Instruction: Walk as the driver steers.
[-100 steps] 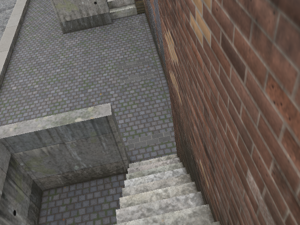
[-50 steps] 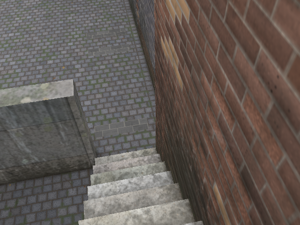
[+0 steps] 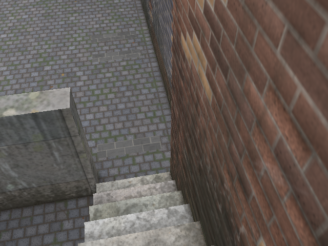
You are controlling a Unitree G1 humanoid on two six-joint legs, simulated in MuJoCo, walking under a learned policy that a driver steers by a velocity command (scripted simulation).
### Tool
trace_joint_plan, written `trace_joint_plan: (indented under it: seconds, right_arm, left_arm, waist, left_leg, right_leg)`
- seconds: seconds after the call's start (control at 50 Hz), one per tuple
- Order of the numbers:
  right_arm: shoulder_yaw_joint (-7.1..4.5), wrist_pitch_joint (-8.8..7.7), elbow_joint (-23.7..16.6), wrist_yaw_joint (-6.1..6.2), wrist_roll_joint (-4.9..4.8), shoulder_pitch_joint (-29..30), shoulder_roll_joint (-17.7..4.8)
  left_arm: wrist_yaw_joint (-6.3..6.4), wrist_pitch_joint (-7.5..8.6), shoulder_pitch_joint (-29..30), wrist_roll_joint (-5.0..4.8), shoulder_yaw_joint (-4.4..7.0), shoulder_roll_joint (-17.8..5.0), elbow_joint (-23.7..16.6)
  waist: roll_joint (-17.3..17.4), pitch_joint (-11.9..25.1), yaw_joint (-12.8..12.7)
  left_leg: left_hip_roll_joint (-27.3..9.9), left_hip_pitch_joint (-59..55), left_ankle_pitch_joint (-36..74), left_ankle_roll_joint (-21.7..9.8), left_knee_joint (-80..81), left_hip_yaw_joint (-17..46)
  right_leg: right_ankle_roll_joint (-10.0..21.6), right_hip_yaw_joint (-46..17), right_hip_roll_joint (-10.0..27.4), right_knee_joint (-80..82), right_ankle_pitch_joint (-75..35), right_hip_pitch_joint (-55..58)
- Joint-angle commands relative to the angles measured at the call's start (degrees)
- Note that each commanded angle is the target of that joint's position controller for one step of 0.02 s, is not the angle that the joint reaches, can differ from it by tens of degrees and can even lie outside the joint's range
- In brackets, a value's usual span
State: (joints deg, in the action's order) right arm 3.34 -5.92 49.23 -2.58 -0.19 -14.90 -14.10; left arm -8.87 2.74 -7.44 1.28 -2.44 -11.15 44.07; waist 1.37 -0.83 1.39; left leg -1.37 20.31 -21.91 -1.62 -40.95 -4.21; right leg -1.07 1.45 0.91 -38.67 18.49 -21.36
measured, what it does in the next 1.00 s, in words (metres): stands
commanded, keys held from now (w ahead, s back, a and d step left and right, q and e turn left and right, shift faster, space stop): shift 1.00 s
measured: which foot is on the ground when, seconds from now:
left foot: down 0.00-1.00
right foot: down 0.00-1.00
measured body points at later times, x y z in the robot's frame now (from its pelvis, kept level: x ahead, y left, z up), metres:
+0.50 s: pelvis -0.01 +0.04 +0.00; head +0.02 +0.04 +0.45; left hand +0.09 +0.25 -0.13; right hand +0.08 -0.21 -0.13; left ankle +0.00 +0.10 -0.72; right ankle +0.02 -0.13 -0.72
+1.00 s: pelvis +0.00 +0.04 +0.00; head +0.02 +0.03 +0.45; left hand +0.10 +0.26 -0.13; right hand +0.11 -0.21 -0.12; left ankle +0.00 +0.10 -0.72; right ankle +0.02 -0.13 -0.72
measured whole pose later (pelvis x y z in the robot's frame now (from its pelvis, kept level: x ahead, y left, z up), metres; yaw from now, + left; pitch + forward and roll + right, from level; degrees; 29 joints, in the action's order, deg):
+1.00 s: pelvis +0.00 +0.04 +0.00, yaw +1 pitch +0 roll +0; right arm 1.8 -5.4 48.0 -3.6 -0.3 -11.5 -16.1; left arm -6.3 3.2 -16.5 2.3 -2.5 -11.6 43.6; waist 0.9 -2.3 2.3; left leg 4.2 17.2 -21.2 -5.6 -38.6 -4.9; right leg -5.1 0.4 6.3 -38.9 19.2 -19.1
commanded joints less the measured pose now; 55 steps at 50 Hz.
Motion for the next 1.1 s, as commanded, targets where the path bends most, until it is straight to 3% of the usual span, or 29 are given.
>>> trace_joint_plan:
  seconds: [0.02, 0.1, 0.12, 0.18, 0.24, 0.26, 0.3, 0.36, 0.4, 0.44, 0.46, 0.48, 0.52, 0.54, 0.62, 0.68, 0.74, 0.76, 0.78, 0.86, 0.9, 0.92, 1.1]
  right_arm:
    - [-1.45, -0.84, -2.8, 0.47, 0.03, 1.2, -5.9]
    - [-1.83, -0.69, -2.0, 0.35, 0.16, 1.0, -6.3]
    - [-2.28, -0.51, -2.2, 0.18, 0.42, 0.6, -7.7]
    - [-2.33, -0.28, -2.3, 0.24, 0.12, 1.0, -7.0]
    - [-2.31, -0.19, -2.6, 0.10, -0.12, 2.3, -6.7]
    - [-2.09, -0.29, -3.0, -0.09, -0.64, 2.2, -6.2]
    - [-2.64, -0.40, -2.8, -0.44, -0.27, 1.7, -7.8]
    - [-2.77, -0.56, -3.2, -0.50, -0.29, 1.8, -7.9]
    - [-2.82, -0.54, -3.8, -0.36, 0.21, 1.5, -8.0]
    - [-3.00, -0.60, -3.8, -0.36, 0.16, 0.9, -8.4]
    - [-2.51, -0.46, -4.0, -0.58, -0.13, 2.0, -7.7]
    - [-2.50, -0.31, -4.2, -0.64, -0.30, 2.3, -7.8]
    - [-2.57, -0.22, -4.0, -0.60, -0.32, 2.0, -8.2]
    - [-2.62, -0.25, -4.8, -0.64, 0.15, 2.7, -8.7]
    - [-2.46, -0.25, -5.6, -0.75, -0.21, 2.6, -7.8]
    - [-2.72, -0.01, -5.9, -1.00, 0.00, 2.0, -8.1]
    - [-3.09, -0.09, -6.1, -1.00, 0.20, 2.9, -9.0]
    - [-3.07, -0.17, -5.6, -1.17, -0.21, 2.1, -8.9]
    - [-3.04, -0.17, -5.5, -1.22, -0.19, 2.1, -8.9]
    - [-3.03, -0.12, -5.0, -1.26, -0.04, 2.4, -8.8]
    - [-3.03, -0.11, -4.8, -1.22, 0.05, 2.7, -8.7]
    - [-3.03, -0.14, -4.4, -0.99, -0.24, 2.6, -8.3]
    - [-3.07, 0.07, -2.2, -0.79, -0.16, 2.1, -8.0]
  left_arm:
    - [0.21, 0.45, -1.3, -0.43, 1.21, -4.9, -3.4]
    - [0.19, 0.46, -3.0, 0.17, 1.33, -5.4, -3.5]
    - [0.40, 0.47, -3.2, 0.46, 1.32, -5.0, -3.7]
    - [0.67, 0.51, -5.3, 0.45, 1.05, -4.6, -3.8]
    - [0.97, 0.12, -7.1, 0.45, 0.75, -4.3, -4.2]
    - [1.24, 0.42, -7.8, 0.54, 0.93, -4.6, -4.2]
    - [1.76, 0.62, -8.7, 0.92, 0.72, -4.7, -4.4]
    - [1.88, 0.64, -9.3, 0.73, 0.44, -4.3, -5.0]
    - [1.81, 0.74, -10.0, 0.74, 0.67, -4.7, -5.1]
    - [1.71, 0.78, -10.1, 0.69, 0.73, -4.5, -5.5]
    - [1.93, 0.92, -11.6, 1.14, 1.05, -4.5, -4.5]
    - [2.03, 0.96, -11.8, 1.26, 1.15, -4.7, -4.5]
    - [2.10, 1.01, -11.4, 1.24, 1.23, -4.7, -4.7]
    - [2.24, 0.84, -10.4, 1.31, 1.39, -5.0, -4.9]
    - [2.36, 1.06, -11.4, 0.84, 1.10, -4.1, -4.6]
    - [2.50, 1.19, -11.3, 0.81, 1.24, -4.7, -4.4]
    - [2.72, 1.35, -10.0, 1.17, 1.43, -5.7, -4.5]
    - [2.54, 1.64, -10.3, 0.41, 1.18, -5.1, -4.4]
    - [2.56, 1.75, -10.6, 0.36, 1.24, -5.4, -4.1]
    - [2.57, 1.75, -10.5, 0.72, 1.24, -5.5, -3.6]
    - [2.56, 1.64, -10.3, 0.71, 1.16, -5.4, -3.5]
    - [2.69, 1.30, -10.4, 1.24, 1.05, -5.2, -3.5]
    - [2.53, 0.48, -10.9, 1.03, 1.17, -5.4, -3.1]
  waist:
    - [0.2, 3.3, -1.1]
    - [-0.7, 2.7, -0.2]
    - [0.4, 1.8, 0.8]
    - [-1.6, 0.5, 0.9]
    - [-0.9, 0.7, 0.7]
    - [-0.7, 1.5, 0.6]
    - [-1.6, -0.1, 0.7]
    - [-1.9, 0.0, 0.8]
    - [-3.1, 0.6, 0.9]
    - [-1.8, 0.6, 1.0]
    - [-0.8, 1.5, 0.3]
    - [-0.5, -0.2, 0.3]
    - [-0.8, -0.5, 0.4]
    - [-0.9, 0.4, 0.0]
    - [-0.5, 1.2, 0.2]
    - [-1.0, 1.3, 0.7]
    - [-1.1, 1.4, 0.8]
    - [0.2, 1.4, 1.1]
    - [-0.5, 1.0, 1.0]
    - [-1.1, 0.9, 0.9]
    - [-1.4, 1.0, 1.0]
    - [-1.3, 0.5, 1.3]
    - [-2.5, 0.0, 1.1]
  left_leg:
    - [-4.3, -1.7, 12.5, 1.1, 7.8, 5.6]
    - [-3.3, -4.4, 11.6, 1.1, 7.4, 4.9]
    - [-2.9, -5.3, 10.2, 0.8, 8.2, 4.8]
    - [-2.6, -4.7, 3.7, 0.0, 9.4, 5.6]
    - [-1.9, -5.9, 3.0, -0.2, 10.9, 6.4]
    - [-1.9, -6.1, 2.6, 0.1, 12.1, 7.2]
    - [-1.5, -5.1, 0.4, 0.2, 12.7, 7.2]
    - [-1.3, -6.1, 4.1, 0.5, 12.4, 7.3]
    - [-1.3, -7.3, 7.6, 0.9, 11.7, 7.5]
    - [-1.1, -8.7, 11.7, 1.6, 11.4, 7.4]
    - [-1.9, -8.5, 7.3, 2.2, 13.5, 9.5]
    - [-1.8, -7.2, 4.1, 2.4, 14.1, 9.9]
    - [-1.7, -7.1, 3.9, 2.6, 14.4, 10.1]
    - [-1.6, -7.0, 6.3, 2.4, 14.2, 10.5]
    - [-1.3, -10.3, 15.8, 2.4, 11.9, 10.0]
    - [-1.2, -12.2, 19.1, 2.5, 10.9, 9.9]
    - [-0.8, -11.8, 19.3, 2.0, 10.4, 9.7]
    - [-1.3, -11.7, 19.0, 2.7, 11.0, 9.2]
    - [-1.2, -11.1, 17.7, 2.7, 11.1, 9.4]
    - [-0.7, -10.7, 16.3, 2.2, 10.7, 8.8]
    - [-0.4, -10.6, 16.0, 1.8, 10.5, 8.4]
    - [0.4, -11.3, 16.1, 1.1, 9.5, 7.6]
    - [1.1, -10.1, 13.2, -0.2, 10.4, 7.3]
  right_leg:
    - [0.5, -2.4, 3.3, 5.1, -9.2, 1.4]
    - [0.3, -2.6, 3.3, 6.2, -7.5, -1.8]
    - [0.0, -2.3, 3.4, 5.1, -4.7, -3.8]
    - [-0.5, -2.5, 3.6, 6.1, -0.9, -5.9]
    - [-1.3, -1.2, 3.0, 5.4, -1.0, -6.0]
    - [-1.8, -0.8, 2.9, 5.4, -1.4, -5.0]
    - [-2.2, -0.5, 2.6, 5.1, -1.4, -4.5]
    - [-2.2, -0.2, 2.9, 5.0, -2.8, -4.4]
    - [-2.4, 0.2, 3.0, 4.8, -3.9, -4.2]
    - [-2.4, 0.4, 3.2, 4.5, -4.4, -4.5]
    - [-3.0, 0.6, 3.4, 4.5, -3.3, -3.6]
    - [-3.1, 0.4, 3.6, 4.7, -3.6, -3.8]
    - [-3.1, 0.4, 3.6, 5.0, -4.2, -3.4]
    - [-3.1, 0.0, 3.8, 4.4, -4.9, -2.4]
    - [-2.9, 0.5, 4.4, 4.6, -6.7, -3.8]
    - [-2.9, 0.7, 4.6, 4.4, -6.3, -5.2]
    - [-2.8, 1.1, 4.4, 3.9, -6.0, -5.6]
    - [-2.8, 1.8, 4.3, 3.8, -5.8, -5.1]
    - [-2.7, 1.8, 4.4, 4.0, -5.8, -5.0]
    - [-2.7, 2.0, 4.2, 4.3, -5.7, -4.4]
    - [-2.7, 2.2, 4.1, 4.4, -5.6, -4.3]
    - [-2.5, 1.8, 4.2, 4.8, -5.5, -5.5]
    - [-2.6, 2.5, 3.6, 5.1, -4.8, -3.9]
Velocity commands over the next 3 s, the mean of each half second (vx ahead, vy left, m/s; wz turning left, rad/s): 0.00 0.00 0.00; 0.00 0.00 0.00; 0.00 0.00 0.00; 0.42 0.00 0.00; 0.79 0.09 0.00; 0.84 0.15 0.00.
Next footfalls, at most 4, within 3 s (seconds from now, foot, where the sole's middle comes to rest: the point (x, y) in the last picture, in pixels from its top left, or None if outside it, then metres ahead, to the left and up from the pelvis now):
2.32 left None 0.23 0.12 -0.97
2.70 right None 0.50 -0.06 -1.19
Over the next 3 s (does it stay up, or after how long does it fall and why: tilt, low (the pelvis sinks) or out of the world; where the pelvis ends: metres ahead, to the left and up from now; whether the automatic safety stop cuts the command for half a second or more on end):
stays up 0.57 0.09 -0.52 its command is cut before an obstacle after 2.1 s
